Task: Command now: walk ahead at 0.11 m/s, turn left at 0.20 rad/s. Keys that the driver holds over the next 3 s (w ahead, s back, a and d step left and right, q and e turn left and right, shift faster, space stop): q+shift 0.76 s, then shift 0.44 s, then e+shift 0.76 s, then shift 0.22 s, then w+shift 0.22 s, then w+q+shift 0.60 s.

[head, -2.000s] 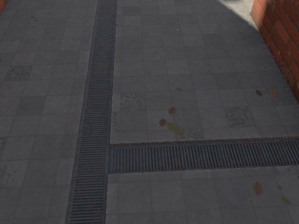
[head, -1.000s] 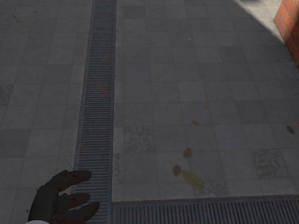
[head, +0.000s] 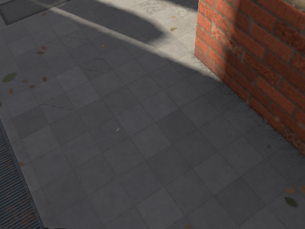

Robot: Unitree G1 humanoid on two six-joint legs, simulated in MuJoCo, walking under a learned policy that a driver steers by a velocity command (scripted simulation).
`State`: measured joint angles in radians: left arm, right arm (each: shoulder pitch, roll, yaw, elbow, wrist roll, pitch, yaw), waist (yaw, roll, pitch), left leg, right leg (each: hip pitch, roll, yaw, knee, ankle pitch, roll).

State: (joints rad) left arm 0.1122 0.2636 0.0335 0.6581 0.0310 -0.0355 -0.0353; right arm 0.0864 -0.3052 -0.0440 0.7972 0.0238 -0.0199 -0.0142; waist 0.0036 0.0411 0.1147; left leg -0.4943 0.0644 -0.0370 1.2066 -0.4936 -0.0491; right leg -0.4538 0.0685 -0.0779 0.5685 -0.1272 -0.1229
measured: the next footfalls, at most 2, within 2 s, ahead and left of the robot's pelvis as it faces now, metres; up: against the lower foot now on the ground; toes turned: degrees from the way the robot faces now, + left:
left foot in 0.38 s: +0.04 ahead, +0.18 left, +0.00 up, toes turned +23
right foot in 0.88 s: +0.21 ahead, +0.05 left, +0.00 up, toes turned +50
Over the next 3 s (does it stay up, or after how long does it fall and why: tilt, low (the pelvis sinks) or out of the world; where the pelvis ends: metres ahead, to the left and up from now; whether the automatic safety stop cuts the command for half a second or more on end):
stays up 0.52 0.15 -0.02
